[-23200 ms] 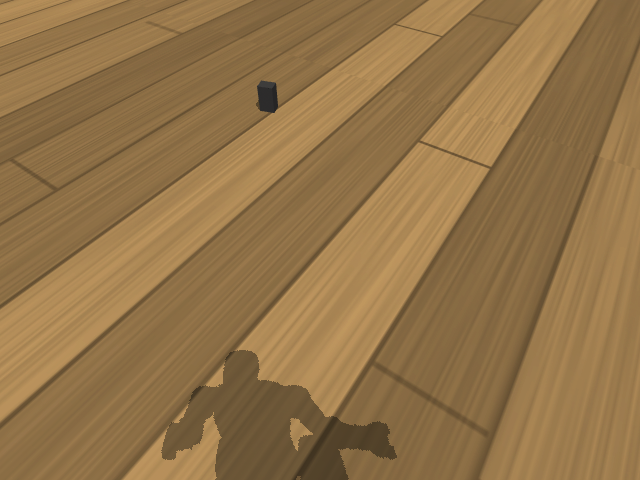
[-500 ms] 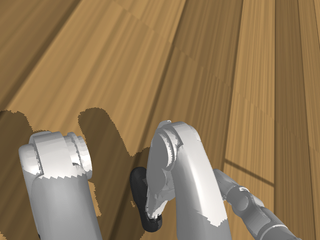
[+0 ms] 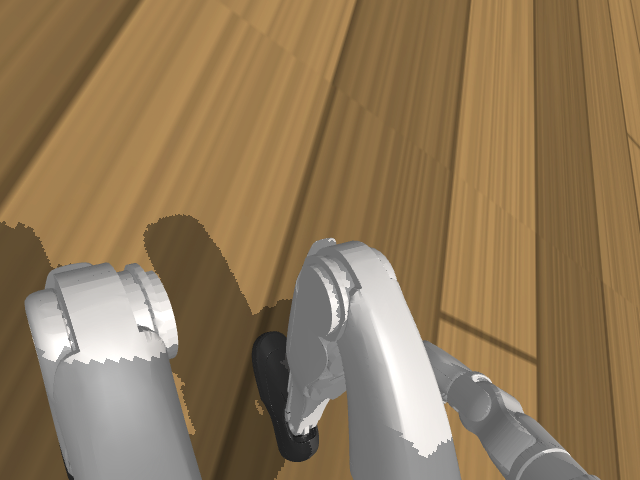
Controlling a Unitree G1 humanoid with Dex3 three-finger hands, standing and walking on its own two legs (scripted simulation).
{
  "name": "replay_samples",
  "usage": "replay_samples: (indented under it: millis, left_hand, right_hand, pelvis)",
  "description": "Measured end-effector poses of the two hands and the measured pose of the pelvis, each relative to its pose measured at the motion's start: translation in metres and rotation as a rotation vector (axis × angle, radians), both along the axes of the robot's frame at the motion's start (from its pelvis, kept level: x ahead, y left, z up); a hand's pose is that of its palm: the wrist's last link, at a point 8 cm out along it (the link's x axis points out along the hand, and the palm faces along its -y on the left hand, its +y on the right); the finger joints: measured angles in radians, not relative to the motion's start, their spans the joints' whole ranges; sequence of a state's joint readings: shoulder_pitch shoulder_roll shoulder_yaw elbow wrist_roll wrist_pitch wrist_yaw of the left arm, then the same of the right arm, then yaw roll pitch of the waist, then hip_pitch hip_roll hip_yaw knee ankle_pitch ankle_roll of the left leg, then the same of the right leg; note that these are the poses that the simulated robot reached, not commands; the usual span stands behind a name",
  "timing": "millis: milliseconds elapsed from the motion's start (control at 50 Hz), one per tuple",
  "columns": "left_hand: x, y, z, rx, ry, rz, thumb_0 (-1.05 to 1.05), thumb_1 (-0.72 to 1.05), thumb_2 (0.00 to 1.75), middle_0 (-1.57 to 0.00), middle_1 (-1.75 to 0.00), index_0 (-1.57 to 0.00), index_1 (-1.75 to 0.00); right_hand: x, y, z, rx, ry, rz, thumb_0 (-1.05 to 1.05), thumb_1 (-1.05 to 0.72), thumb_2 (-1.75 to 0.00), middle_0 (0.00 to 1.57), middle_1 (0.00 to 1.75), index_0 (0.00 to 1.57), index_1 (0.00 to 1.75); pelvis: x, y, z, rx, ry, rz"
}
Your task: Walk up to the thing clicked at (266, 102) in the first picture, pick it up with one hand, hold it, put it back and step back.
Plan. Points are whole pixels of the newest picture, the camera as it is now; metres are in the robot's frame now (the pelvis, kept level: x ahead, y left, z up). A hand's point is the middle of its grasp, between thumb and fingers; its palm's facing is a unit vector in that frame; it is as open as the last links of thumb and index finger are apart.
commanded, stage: rest palm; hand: left
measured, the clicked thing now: out of the picture +0.40 +0.33 -0.20
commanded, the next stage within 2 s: close in 0.62 s
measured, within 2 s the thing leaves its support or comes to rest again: leaves its support in 1.72 s
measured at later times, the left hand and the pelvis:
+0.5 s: hand out of the picture +0.37 +0.33 -0.17, palm faces +0.52 -0.86 +0.00, open 17.6 cm; pelvis +0.00 +0.00 +0.00, yaw -1 degrees
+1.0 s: hand out of the picture +0.38 +0.34 -0.17, palm faces +0.53 -0.85 +0.00, open 15.3 cm; pelvis +0.00 +0.00 +0.00, yaw -1 degrees
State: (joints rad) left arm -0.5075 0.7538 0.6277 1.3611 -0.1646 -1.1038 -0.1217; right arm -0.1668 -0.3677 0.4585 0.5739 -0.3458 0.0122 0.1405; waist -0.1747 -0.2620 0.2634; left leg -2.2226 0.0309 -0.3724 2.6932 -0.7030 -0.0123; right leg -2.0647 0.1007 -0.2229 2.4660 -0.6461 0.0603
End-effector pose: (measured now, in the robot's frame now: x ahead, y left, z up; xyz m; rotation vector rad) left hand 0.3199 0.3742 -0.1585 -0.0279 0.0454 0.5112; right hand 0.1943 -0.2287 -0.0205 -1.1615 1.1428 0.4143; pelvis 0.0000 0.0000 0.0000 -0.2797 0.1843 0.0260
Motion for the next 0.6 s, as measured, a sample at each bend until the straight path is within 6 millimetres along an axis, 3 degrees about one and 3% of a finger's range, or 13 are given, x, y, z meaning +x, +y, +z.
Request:
replay_samples:
  millis: [260, 600]
  left_hand:
    - [0.0048, -0.0052, -0.003, 0.007, 0.01, 0.019, -0.02, -0.61, 0.13, -0.02, -0.07, -0.04, -0.06]
    - [0.0075, -0.0051, -0.0082, 0.016, 0.007, 0.036, -0.02, -0.61, 0.15, -0.04, -0.08, -0.05, -0.09]
  right_hand:
    - [0.007, 0.0014, 0.0014, -0.007, 0.003, 0.013, 0.0, -0.92, -0.9, 0.21, 0.3, 0.2, 0.3]
    - [-0.002, 0.0023, 0.0041, -0.032, 0.039, 0.018, 0.0, -0.92, -0.9, 0.21, 0.3, 0.2, 0.3]
  pelvis:
    - [0.0003, 0.0003, 0.0013, -0.006, 0.004, -0.004]
    - [-0.0014, 0.0016, 0.0026, -0.017, -0.008, -0.01]
